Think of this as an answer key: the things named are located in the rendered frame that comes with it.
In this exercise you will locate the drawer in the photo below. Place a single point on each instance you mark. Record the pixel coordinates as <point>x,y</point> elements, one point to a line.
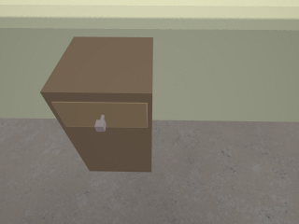
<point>117,114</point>

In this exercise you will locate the cabinet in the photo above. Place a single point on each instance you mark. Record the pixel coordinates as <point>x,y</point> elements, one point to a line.
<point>106,69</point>

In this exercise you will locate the handle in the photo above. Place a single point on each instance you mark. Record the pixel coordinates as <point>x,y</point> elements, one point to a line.
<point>100,124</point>

